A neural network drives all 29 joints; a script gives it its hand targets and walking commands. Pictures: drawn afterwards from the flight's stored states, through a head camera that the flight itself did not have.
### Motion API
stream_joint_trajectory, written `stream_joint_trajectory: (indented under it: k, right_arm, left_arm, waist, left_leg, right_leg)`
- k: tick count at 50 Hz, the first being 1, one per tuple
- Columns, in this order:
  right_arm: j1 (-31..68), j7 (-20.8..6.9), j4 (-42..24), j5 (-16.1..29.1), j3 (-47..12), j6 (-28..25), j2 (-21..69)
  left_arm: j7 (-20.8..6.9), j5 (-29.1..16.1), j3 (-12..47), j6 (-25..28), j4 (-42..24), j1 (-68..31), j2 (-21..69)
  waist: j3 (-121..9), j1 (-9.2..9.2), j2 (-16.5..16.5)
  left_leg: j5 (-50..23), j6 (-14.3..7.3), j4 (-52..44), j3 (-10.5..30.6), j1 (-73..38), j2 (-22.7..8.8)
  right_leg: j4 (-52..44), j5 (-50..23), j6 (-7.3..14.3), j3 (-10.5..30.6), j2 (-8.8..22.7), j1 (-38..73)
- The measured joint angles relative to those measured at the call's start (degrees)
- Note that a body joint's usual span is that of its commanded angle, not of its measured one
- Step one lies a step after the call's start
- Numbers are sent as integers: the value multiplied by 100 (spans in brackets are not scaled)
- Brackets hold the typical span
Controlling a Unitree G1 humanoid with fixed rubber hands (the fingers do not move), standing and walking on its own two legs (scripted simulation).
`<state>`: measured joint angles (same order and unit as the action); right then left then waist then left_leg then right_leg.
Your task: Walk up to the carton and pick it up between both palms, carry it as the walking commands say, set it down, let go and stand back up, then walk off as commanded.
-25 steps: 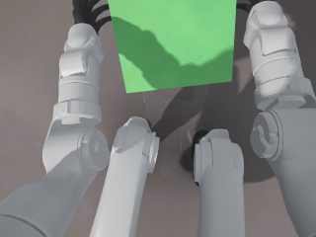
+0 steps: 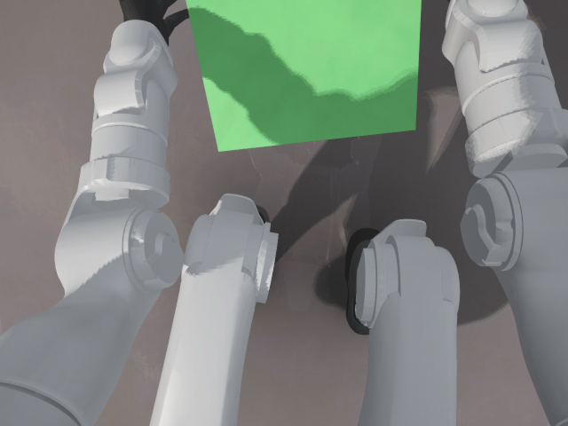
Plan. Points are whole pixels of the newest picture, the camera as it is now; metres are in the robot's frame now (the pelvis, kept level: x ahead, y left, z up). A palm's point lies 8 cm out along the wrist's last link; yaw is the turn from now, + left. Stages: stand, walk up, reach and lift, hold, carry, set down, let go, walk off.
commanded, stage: set down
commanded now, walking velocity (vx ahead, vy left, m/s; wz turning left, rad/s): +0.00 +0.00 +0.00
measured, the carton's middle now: (303, 28) +0.53 +0.04 -0.26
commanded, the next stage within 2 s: none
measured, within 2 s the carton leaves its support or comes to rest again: rests again in 1.10 s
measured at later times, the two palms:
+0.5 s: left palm (146, 18) +0.51 +0.22 -0.17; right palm out of the picture +0.57 -0.12 -0.18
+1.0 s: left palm (150, 15) +0.52 +0.22 -0.18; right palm out of the picture +0.57 -0.12 -0.19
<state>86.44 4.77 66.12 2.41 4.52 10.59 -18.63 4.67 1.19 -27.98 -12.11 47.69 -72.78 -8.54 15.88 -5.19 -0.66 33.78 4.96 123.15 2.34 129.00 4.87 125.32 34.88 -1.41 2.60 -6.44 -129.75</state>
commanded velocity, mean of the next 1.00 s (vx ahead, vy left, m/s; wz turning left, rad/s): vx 0.00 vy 0.00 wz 0.00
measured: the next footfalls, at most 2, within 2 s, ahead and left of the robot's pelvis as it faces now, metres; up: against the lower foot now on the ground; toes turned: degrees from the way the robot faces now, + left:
none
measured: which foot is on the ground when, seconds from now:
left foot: down 0.00-1.00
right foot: down 0.00-1.00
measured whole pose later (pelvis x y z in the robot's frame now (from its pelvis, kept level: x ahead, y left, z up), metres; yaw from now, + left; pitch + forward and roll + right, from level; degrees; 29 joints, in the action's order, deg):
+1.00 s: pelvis +0.01 +0.00 -0.01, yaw +1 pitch +39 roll +4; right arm 85.7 0.8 62.3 -3.4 11.5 9.3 -18.0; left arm 0.6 -1.3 -26.1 -10.1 53.7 -76.2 -12.8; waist 18.6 -4.5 0.3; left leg 35.4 3.5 126.0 0.3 130.0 2.9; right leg 129.0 37.4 0.2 2.1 -3.7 -130.6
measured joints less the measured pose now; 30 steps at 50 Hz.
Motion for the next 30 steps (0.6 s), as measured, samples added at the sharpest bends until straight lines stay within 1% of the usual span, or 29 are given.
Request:
stream_joint_trajectory:
  k: [17,30]
  right_arm:
    - [117,-210,-77,-253,325,-20,-36]
    - [3,-278,-257,-352,501,-90,-4]
  left_arm:
    - [-248,-4,-24,18,184,-218,-170]
    - [-316,-170,100,93,307,-234,-287]
  waist:
    - [239,18,45]
    - [220,31,77]
  left_leg:
    - [-24,-65,73,-96,-9,-93]
    - [90,-113,175,-150,55,-140]
  right_leg:
    - [119,22,68,-20,119,10]
    - [236,163,101,-29,190,-43]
